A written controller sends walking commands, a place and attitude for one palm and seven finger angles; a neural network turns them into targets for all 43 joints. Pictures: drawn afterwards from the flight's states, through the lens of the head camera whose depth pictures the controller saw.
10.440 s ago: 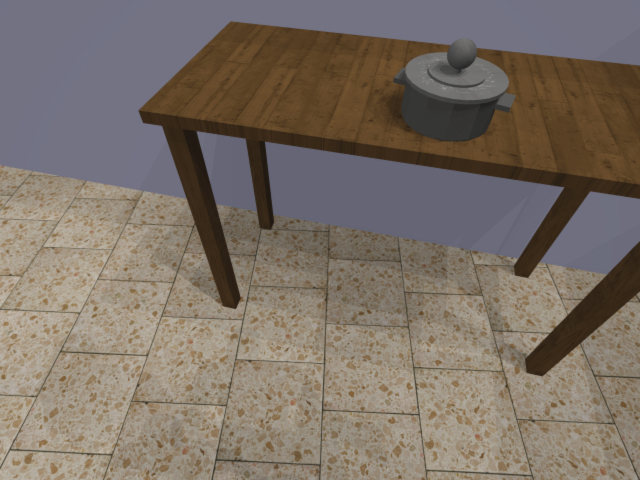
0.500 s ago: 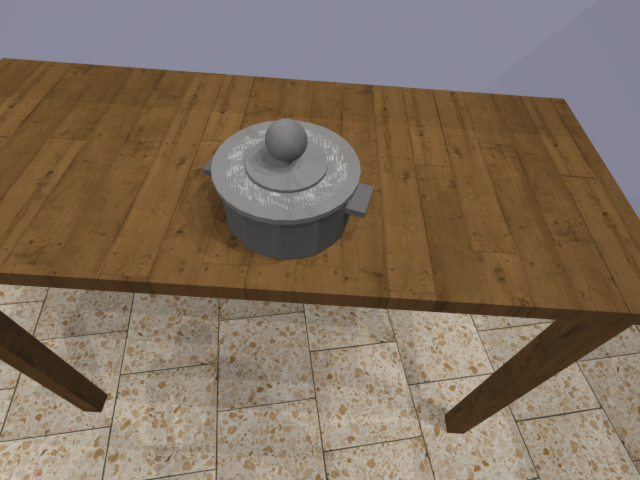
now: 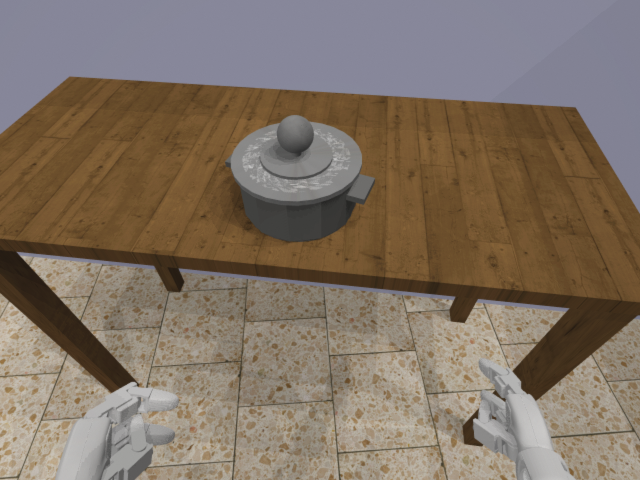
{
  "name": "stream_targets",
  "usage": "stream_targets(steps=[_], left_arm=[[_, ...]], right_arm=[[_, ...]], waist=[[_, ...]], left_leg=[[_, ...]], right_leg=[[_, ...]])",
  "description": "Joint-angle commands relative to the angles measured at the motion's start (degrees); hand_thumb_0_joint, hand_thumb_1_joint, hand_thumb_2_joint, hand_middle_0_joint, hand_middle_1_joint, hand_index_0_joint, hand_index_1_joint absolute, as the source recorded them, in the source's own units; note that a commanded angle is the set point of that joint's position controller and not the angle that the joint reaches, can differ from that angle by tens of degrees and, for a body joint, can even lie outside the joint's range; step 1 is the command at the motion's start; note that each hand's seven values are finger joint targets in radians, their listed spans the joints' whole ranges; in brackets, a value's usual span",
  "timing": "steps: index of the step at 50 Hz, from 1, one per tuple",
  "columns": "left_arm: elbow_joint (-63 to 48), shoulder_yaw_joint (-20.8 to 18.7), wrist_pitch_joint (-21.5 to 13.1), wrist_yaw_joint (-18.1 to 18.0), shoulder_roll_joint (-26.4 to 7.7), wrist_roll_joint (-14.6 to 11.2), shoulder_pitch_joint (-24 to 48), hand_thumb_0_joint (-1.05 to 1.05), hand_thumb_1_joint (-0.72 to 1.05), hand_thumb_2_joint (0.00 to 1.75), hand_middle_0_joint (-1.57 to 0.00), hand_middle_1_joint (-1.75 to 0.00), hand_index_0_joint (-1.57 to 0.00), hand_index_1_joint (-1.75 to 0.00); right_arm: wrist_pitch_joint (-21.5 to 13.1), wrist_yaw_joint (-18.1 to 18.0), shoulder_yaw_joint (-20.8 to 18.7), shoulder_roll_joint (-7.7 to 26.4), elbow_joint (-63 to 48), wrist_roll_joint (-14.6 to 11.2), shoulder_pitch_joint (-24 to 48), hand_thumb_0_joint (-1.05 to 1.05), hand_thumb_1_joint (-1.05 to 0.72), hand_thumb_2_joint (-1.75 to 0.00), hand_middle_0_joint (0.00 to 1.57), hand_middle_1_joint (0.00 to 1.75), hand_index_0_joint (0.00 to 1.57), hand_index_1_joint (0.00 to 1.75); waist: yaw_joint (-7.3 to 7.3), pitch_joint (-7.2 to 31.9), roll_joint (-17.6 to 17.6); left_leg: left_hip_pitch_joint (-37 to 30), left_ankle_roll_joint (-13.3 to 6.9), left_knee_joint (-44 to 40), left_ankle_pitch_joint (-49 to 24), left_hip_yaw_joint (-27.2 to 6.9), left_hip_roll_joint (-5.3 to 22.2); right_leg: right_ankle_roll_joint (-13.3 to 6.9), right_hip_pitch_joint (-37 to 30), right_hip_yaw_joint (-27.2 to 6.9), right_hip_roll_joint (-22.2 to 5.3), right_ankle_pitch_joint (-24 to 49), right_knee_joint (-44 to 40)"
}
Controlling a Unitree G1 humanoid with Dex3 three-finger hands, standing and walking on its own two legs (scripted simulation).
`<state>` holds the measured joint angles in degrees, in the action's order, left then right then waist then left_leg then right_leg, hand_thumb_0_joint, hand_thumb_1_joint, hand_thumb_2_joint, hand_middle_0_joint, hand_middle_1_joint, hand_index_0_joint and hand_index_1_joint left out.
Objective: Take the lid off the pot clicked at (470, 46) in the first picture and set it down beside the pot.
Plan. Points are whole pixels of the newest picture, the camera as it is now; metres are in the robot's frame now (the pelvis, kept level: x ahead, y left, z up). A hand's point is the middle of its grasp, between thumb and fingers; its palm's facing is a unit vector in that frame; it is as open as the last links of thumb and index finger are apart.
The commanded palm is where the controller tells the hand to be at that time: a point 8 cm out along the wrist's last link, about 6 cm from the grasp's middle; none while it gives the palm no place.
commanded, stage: lift the closed hand beside the body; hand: left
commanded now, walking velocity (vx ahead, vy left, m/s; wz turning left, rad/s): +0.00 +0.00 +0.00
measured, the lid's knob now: (295, 134) +0.52 +0.09 +0.17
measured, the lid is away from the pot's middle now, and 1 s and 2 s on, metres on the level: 0.00 0.00 0.00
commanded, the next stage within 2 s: raise the hand higher, near the body in 0.18 s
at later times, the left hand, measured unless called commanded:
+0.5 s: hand (92, 414) +0.15 +0.24 +0.09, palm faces +0.22 -0.89 -0.41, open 3.1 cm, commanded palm +0.10 +0.28 +0.13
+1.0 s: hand (26, 360) +0.17 +0.27 +0.17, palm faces +0.32 -0.87 -0.37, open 3.1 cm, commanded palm +0.11 +0.31 +0.19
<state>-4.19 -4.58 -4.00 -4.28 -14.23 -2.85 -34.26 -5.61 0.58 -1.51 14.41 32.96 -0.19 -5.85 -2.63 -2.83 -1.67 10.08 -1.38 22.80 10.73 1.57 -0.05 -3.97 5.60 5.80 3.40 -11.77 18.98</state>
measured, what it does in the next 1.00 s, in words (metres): shifts its weight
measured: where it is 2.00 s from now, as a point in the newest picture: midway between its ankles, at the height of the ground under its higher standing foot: outside the picture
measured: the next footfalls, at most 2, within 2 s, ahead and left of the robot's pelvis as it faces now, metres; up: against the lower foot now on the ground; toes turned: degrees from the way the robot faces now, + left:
none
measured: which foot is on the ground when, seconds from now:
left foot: down 0.00-1.00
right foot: down 0.00-1.00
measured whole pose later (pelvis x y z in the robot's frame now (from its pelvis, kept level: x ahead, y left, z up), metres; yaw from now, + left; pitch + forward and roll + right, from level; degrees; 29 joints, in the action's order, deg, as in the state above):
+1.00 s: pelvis -0.01 +0.05 +0.00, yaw -1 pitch -6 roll -2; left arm -33.5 -14.4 -8.7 -4.6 -19.6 -2.9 -32.4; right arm -8.2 0.3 2.8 12.5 34.3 1.0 -9.2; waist -5.0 -3.7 -1.8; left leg 5.8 -5.0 21.5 10.4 4.1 -2.5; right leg -0.3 1.7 3.3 0.9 -10.0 17.4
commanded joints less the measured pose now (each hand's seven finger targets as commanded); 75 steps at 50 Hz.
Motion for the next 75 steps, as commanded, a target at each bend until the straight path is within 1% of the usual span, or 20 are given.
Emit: stream_targets(steps=[1,5,8,13,18,23,25,29,34,39,44,58,59,60,61,63,64,67,71,75], left_arm=[[-17.0,-5.0,-4.9,-0.7,-7.3,-0.5,3.4,0.00,0.90,0.90,-1.21,-1.40,-1.21,-1.40],[-18.4,-6.4,-4.8,-0.5,-7.5,-0.3,-1.7,0.00,0.90,0.90,-1.30,-1.50,-1.30,-1.50],[-19.9,-12.5,-4.9,-1.1,-12.5,-0.2,-1.4,0.00,0.90,0.90,-1.30,-1.50,-1.30,-1.50],[-28.9,-13.7,-5.4,-1.3,-13.5,-0.1,-4.4,0.00,0.90,0.90,-1.30,-1.50,-1.30,-1.50],[-23.8,-11.7,-5.2,0.3,-8.8,-0.2,-12.3,0.00,0.90,0.90,-1.30,-1.50,-1.30,-1.50],[-35.7,-14.4,-7.4,-1.0,-14.9,0.4,-3.4,0.00,0.90,0.90,-1.30,-1.50,-1.30,-1.50],[-34.1,-14.1,-7.6,-1.5,-13.6,0.5,-4.8,0.00,0.90,0.90,-1.30,-1.50,-1.30,-1.50],[-33.4,-11.4,-7.5,-0.6,-9.5,0.4,-9.3,0.00,0.90,0.90,-1.30,-1.50,-1.30,-1.50],[-41.2,-13.1,-8.3,-1.1,-13.0,0.8,-2.8,0.00,0.90,0.90,-1.30,-1.50,-1.30,-1.50],[-37.7,-13.9,-7.9,-1.0,-11.7,0.2,-3.0,0.00,0.90,0.90,-1.30,-1.50,-1.30,-1.50],[-42.6,-13.4,-8.7,-0.6,-12.2,0.2,3.9,0.00,0.90,0.90,-1.30,-1.50,-1.30,-1.50],[-41.5,-21.2,-9.7,-1.4,-16.0,-1.3,9.5,0.00,0.90,0.90,-1.30,-1.50,-1.30,-1.50],[-43.7,-17.2,-4.3,-2.9,-29.4,20.3,15.1,0.00,0.87,0.92,-1.29,-1.46,-1.29,-1.46],[-46.2,-15.3,-1.7,-3.3,-22.1,19.8,16.1,0.00,0.84,0.94,-1.29,-1.43,-1.29,-1.43],[-45.7,-15.0,-1.0,-3.3,-22.2,19.6,17.6,0.00,0.81,0.96,-1.28,-1.39,-1.28,-1.39],[-44.0,-18.9,3.4,-3.3,-28.0,27.6,9.3,0.00,0.75,1.00,-1.27,-1.32,-1.27,-1.32],[-44.9,-19.5,4.9,-2.7,-30.6,29.9,10.9,0.00,0.72,1.03,-1.26,-1.29,-1.26,-1.29],[-40.9,-19.1,8.2,-0.9,-35.0,36.6,17.4,0.00,0.63,1.09,-1.24,-1.18,-1.24,-1.18],[-32.7,-18.4,10.6,4.4,-39.9,41.0,24.5,0.00,0.50,1.17,-1.21,-1.04,-1.21,-1.04],[-31.4,-16.3,11.5,11.1,-41.5,40.6,30.8,0.00,0.36,1.26,-1.17,-0.90,-1.17,-0.90]], right_arm=[[-1.5,-2.0,-0.9,4.9,-7.9,0.1,1.5,0.00,-0.90,-0.90,0.20,0.30,0.20,0.30],[-1.4,-2.4,-0.9,5.1,-7.9,0.4,2.4,0.00,-0.90,-0.90,0.20,0.30,0.20,0.30],[-1.0,-2.6,-1.2,5.3,-7.8,0.4,3.7,0.00,-0.90,-0.90,0.20,0.30,0.20,0.30],[-2.2,-3.0,-0.5,5.1,-8.4,0.3,4.6,0.00,-0.90,-0.90,0.20,0.30,0.20,0.30],[-2.1,-2.4,-1.5,5.1,-7.6,0.1,5.5,0.00,-0.90,-0.90,0.20,0.30,0.20,0.30],[-4.4,-2.9,-0.8,6.0,-8.5,0.4,4.6,0.00,-0.90,-0.90,0.20,0.30,0.20,0.30],[-4.8,-3.3,-0.9,5.4,-7.6,0.5,4.0,0.00,-0.90,-0.90,0.20,0.30,0.20,0.30],[-4.8,-2.2,-1.0,5.6,-7.6,0.4,3.5,0.00,-0.90,-0.90,0.20,0.30,0.20,0.30],[-5.5,-1.8,-0.6,6.3,-8.1,0.7,3.1,0.00,-0.90,-0.90,0.20,0.30,0.20,0.30],[-4.9,-1.3,-0.1,5.4,-7.7,0.6,3.2,0.00,-0.90,-0.90,0.20,0.30,0.20,0.30],[-5.5,-0.8,0.5,6.1,-8.0,0.5,3.0,0.00,-0.90,-0.90,0.20,0.30,0.20,0.30],[-5.6,-0.7,0.9,6.0,-6.8,0.9,4.0,0.00,-0.90,-0.90,0.20,0.30,0.20,0.30],[-1.4,-0.3,2.2,9.6,-8.3,2.7,2.6,0.00,-0.90,-0.90,0.20,0.30,0.20,0.30],[0.7,0.4,1.7,6.3,-11.2,2.0,4.0,0.00,-0.90,-0.90,0.20,0.30,0.20,0.30],[1.5,0.8,1.6,7.1,-11.0,1.7,4.3,0.00,-0.90,-0.90,0.20,0.30,0.20,0.30],[4.1,1.3,1.1,7.7,-13.4,0.7,5.5,0.00,-0.90,-0.90,0.20,0.30,0.20,0.30],[6.0,1.4,1.1,8.6,-13.5,0.7,4.9,0.00,-0.90,-0.90,0.20,0.30,0.20,0.30],[9.6,1.0,1.2,8.6,-13.2,0.1,7.0,0.00,-0.90,-0.90,0.20,0.30,0.20,0.30],[10.8,0.5,1.0,9.5,-11.4,-1.3,7.5,0.00,-0.90,-0.90,0.20,0.30,0.20,0.30],[10.0,0.0,1.5,9.1,-11.2,-2.0,9.2,0.00,-0.90,-0.90,0.20,0.30,0.20,0.30]], waist=[[1.81,3.6,-0.8],[0.89,3.9,3.1],[0.15,2.3,4.3],[-1.46,4.8,-3.0],[-1.69,0.4,3.1],[-1.41,3.9,-2.0],[-1.48,3.0,1.1],[-1.90,4.7,-0.8],[-1.49,6.0,-3.1],[-1.60,2.4,-0.6],[-1.14,3.6,-4.5],[-2.01,4.2,-2.8],[-2.51,4.5,-10.5],[-3.27,4.0,-11.8],[-2.60,2.9,-10.6],[-5.57,6.6,-9.7],[-5.64,10.8,-7.7],[-4.44,10.5,-0.5],[-3.79,11.0,-0.2],[-3.78,13.4,-0.8]], left_leg=[[-9.2,-1.8,-0.2,-0.4,0.7,-2.0],[-9.6,-2.1,-1.2,-2.7,0.4,-1.7],[-9.6,-1.9,-1.6,-3.4,0.2,-1.5],[-10.8,-1.5,-2.4,-7.5,-0.3,-1.0],[-9.6,-1.7,-3.6,-8.3,-0.3,-0.5],[-10.7,-1.4,-3.4,-6.3,-0.8,-0.2],[-10.1,-1.5,-3.9,-5.9,-1.2,0.1],[-10.4,-1.2,-4.2,-9.8,-1.6,0.5],[-10.3,-0.8,-3.8,-12.1,-3.0,1.5],[-8.6,-0.2,-5.1,-9.3,-4.2,2.0],[-8.6,0.2,-6.3,-4.9,-6.4,3.0],[-7.3,0.8,-7.0,-2.1,-6.8,3.0],[1.0,2.1,-5.9,-1.9,-7.1,2.0],[2.8,2.8,-6.4,-2.9,-6.9,2.1],[3.2,2.6,-6.4,-1.3,-7.3,2.4],[3.7,1.8,-4.7,-0.5,-5.7,2.3],[3.3,1.3,-3.0,-2.3,-4.5,1.7],[2.8,0.1,0.2,-3.5,-3.6,0.7],[1.3,-0.8,0.5,-2.8,-4.3,0.2],[-1.5,-1.4,0.9,-6.9,-3.9,-1.3]], right_leg=[[4.8,7.8,-8.9,-5.4,-3.8,-11.5],[5.9,6.0,-7.8,-5.1,0.2,-10.8],[5.9,6.1,-7.8,-4.6,-0.2,-11.9],[4.5,2.8,-6.8,-3.6,5.6,-10.0],[4.6,3.7,-5.3,-2.6,6.8,-9.4],[4.0,3.6,-6.0,-2.3,2.5,-9.7],[3.6,3.3,-5.6,-2.4,2.0,-9.5],[3.2,1.2,-4.5,-2.0,6.3,-6.9],[3.2,1.2,-4.4,-1.5,7.6,-5.8],[2.7,1.9,-4.1,-1.1,5.4,-5.5],[2.8,1.8,-4.3,-1.1,3.9,-4.1],[2.3,0.3,-4.6,-0.4,3.2,-4.1],[3.1,4.8,-4.3,-1.2,3.5,4.1],[2.1,4.8,-2.2,-1.3,2.1,5.5],[2.0,6.0,-2.1,-1.2,1.1,5.9],[1.7,3.7,-3.2,-0.2,0.3,6.9],[1.7,3.0,-3.5,-0.8,0.3,7.2],[2.1,6.3,-4.6,-1.1,-2.0,6.4],[2.8,7.6,-5.1,-1.5,-2.8,5.0],[3.3,5.3,-5.3,-2.0,1.9,3.9]])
